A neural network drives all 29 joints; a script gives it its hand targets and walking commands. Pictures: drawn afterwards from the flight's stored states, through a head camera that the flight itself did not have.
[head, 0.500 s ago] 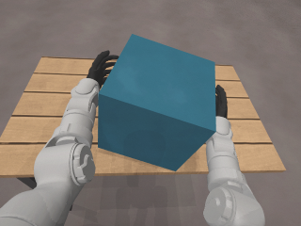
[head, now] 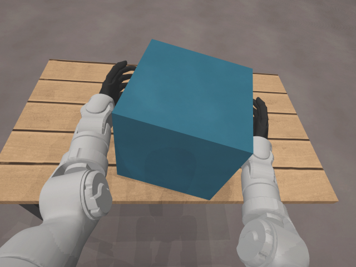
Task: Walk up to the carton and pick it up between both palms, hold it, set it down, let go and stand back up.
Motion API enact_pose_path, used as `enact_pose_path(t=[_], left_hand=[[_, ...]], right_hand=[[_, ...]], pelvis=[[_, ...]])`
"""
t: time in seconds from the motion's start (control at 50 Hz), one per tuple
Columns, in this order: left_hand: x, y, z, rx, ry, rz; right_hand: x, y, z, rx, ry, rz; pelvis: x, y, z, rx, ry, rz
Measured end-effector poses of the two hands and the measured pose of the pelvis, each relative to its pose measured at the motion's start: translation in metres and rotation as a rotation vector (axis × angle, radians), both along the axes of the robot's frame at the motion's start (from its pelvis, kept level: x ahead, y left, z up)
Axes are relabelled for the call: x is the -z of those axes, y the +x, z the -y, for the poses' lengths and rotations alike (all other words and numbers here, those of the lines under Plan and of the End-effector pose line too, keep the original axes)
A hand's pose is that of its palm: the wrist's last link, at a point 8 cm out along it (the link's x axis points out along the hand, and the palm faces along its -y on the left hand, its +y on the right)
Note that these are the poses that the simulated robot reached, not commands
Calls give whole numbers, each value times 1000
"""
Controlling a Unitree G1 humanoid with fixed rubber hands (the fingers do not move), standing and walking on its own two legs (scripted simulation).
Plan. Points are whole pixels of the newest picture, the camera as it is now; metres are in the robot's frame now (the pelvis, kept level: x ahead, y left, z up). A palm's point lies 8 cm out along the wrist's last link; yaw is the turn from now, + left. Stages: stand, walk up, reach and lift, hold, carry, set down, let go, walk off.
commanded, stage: set down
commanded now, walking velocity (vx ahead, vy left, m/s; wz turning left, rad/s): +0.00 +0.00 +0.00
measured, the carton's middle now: (182, 123) +0.42 -0.02 +0.05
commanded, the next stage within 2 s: none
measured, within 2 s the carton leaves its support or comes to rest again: rests again in 0.08 s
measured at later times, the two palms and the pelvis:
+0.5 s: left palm (107, 102) +0.45 +0.16 +0.09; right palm (253, 131) +0.38 -0.18 +0.09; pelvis +0.00 +0.00 +0.00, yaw +1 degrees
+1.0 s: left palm (113, 103) +0.47 +0.15 +0.06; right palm (255, 141) +0.38 -0.20 +0.04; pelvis -0.01 +0.01 -0.02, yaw -2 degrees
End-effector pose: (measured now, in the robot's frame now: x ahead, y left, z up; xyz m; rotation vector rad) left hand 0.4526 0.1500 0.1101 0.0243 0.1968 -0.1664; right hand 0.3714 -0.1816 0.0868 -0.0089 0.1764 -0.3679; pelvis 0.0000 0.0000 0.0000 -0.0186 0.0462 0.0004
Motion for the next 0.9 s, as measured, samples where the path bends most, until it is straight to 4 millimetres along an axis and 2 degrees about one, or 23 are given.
enact_pose_path(t=[0.34,0.7,0.74,0.84,0.9], left_hand=[[21,-4,-10,-16,20,-29],[23,-3,-10,-20,33,-36],[26,-2,-10,-34,53,-46],[43,7,-4,-63,69,-105],[47,13,-2,-76,63,-109]], right_hand=[[1,7,-6,-24,-22,25],[3,8,-4,-29,-37,27],[9,8,-3,-40,-33,-3],[39,6,1,-31,29,-125],[48,7,5,-2,53,-135]], pelvis=[[0,1,2,-9,-1,-16],[1,0,1,-4,2,-18],[2,0,0,1,0,-27],[8,-1,-2,15,-14,-133],[14,-3,-3,20,-25,-202]])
